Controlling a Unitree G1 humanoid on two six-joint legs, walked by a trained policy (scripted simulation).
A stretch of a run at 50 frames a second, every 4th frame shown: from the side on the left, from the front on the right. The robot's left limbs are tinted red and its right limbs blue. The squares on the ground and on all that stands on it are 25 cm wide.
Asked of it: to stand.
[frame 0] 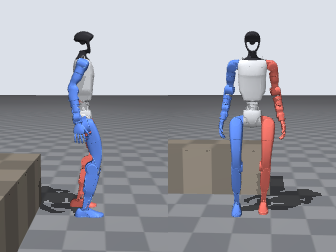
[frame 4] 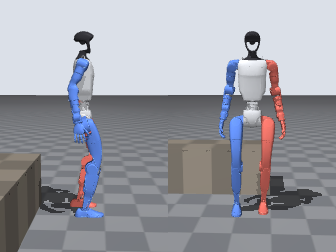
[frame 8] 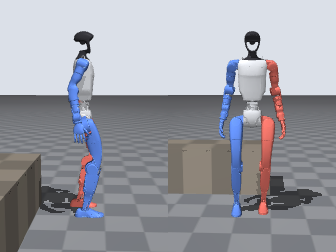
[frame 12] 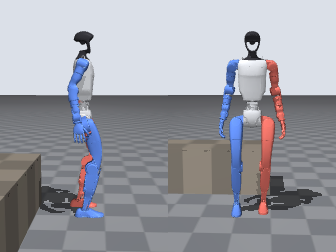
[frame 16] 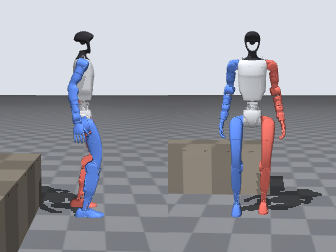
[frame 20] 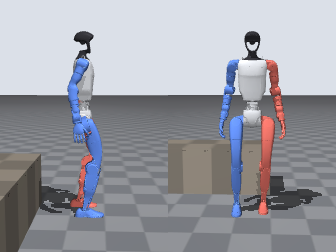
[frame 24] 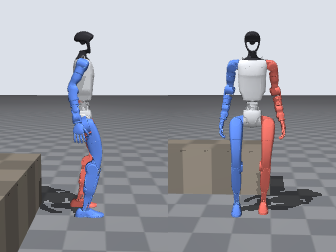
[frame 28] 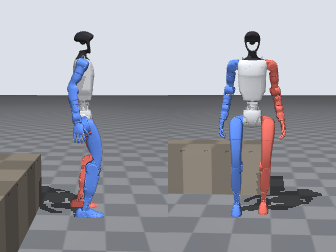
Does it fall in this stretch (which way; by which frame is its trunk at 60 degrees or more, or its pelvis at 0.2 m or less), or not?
no
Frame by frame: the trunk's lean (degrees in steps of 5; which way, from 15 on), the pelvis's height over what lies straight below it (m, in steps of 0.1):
0: 0, 0.8
4: 0, 0.8
8: 0, 0.8
12: 0, 0.8
16: 0, 0.8
20: 0, 0.8
24: 0, 0.8
28: 0, 0.8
